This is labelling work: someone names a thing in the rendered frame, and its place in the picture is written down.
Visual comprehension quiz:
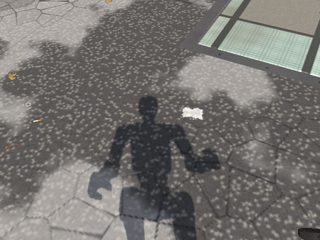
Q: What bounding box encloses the robot right hand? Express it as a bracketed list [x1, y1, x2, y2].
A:
[298, 228, 320, 240]

